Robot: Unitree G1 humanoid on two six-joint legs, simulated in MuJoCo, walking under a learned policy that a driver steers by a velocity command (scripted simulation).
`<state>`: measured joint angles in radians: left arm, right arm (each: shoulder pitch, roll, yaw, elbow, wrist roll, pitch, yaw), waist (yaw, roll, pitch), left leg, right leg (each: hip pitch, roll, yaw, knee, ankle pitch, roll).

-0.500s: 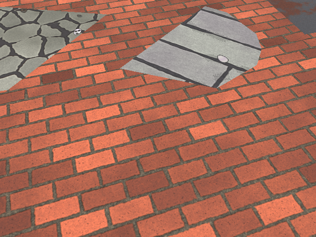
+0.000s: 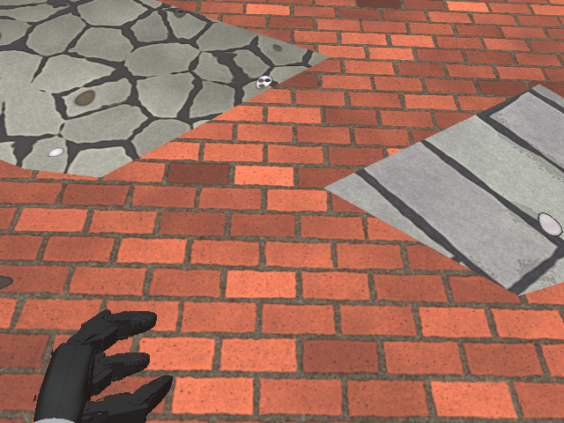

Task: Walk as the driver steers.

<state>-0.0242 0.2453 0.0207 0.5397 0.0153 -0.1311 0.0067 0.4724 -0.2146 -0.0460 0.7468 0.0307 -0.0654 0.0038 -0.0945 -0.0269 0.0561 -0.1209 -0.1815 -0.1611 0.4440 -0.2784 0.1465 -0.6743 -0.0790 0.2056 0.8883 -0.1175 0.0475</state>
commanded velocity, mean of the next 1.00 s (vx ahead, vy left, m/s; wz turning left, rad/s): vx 0.79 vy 0.00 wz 0.20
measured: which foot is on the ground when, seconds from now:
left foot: down 0.00-0.18, up 0.20-0.64, down 0.66-1.00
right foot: up 0.00-0.14, down 0.16-0.66, up 0.68-1.00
